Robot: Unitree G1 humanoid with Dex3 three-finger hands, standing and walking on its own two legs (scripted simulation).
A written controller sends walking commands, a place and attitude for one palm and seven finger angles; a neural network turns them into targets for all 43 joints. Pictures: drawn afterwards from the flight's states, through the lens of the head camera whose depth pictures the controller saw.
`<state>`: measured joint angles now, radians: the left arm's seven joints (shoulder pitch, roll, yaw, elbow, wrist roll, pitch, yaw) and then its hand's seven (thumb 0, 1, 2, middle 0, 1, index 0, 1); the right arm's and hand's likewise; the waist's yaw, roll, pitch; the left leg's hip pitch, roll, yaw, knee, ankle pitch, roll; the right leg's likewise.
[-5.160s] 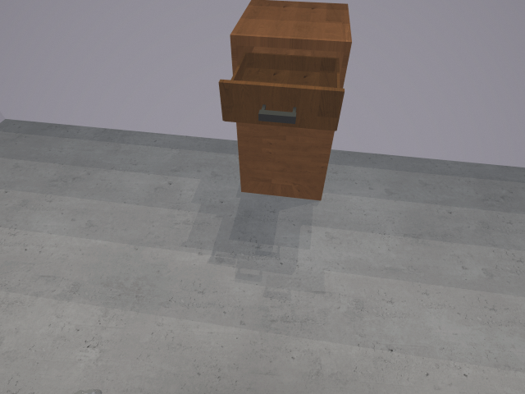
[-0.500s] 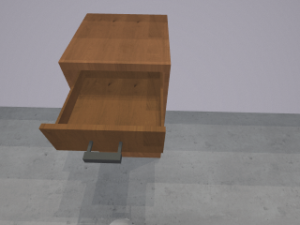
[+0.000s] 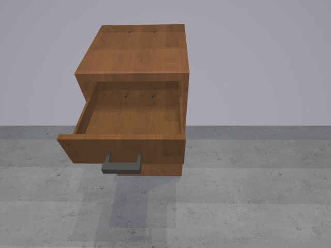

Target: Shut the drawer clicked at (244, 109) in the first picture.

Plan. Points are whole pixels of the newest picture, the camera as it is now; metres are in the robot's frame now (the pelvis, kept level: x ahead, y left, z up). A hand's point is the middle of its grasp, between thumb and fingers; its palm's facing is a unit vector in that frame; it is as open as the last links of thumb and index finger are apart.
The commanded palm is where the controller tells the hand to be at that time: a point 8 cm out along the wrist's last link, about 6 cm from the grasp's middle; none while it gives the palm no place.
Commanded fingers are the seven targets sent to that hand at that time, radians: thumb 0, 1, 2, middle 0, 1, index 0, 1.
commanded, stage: come to a stop and stand still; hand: left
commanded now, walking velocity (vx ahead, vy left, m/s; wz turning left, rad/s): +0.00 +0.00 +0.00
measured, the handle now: (123, 161) +0.37 +0.17 -0.06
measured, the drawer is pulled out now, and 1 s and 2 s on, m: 0.28 0.28 0.28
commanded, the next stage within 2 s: look again from close up in 0.88 s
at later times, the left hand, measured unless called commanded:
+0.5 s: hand out of the picture -0.01 +0.12 -0.18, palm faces +0.06 -0.99 -0.15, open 7.3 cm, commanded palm none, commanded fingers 0.00 0.90 0.90 -0.20 -0.30 -0.20 -0.30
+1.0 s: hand out of the picture -0.02 +0.11 -0.18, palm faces +0.08 -0.98 -0.17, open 7.3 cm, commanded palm none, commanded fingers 0.00 0.90 0.90 -0.20 -0.30 -0.20 -0.30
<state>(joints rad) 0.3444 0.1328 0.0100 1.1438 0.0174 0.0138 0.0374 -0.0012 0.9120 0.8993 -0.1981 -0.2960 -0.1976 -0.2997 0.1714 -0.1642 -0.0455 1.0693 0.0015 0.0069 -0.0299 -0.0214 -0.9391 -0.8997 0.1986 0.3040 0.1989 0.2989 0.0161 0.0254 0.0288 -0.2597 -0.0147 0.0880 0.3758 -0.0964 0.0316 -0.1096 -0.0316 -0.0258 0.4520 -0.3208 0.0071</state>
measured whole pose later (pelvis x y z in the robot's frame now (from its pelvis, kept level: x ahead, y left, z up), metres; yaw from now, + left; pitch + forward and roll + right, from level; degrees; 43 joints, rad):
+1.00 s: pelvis +0.03 -0.04 +0.00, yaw +1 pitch -1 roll +1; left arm 0.37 0.10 0.00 1.16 0.01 -0.02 0.05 0.00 0.91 0.90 -0.20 -0.30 -0.20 -0.30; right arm 0.25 -0.15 -0.01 1.15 -0.01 0.00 -0.05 0.01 -0.92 -0.90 0.19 0.30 0.19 0.30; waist 0.02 -0.01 0.03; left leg -0.24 0.04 0.05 0.44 -0.16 -0.02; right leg -0.02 0.03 -0.06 0.38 -0.34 -0.05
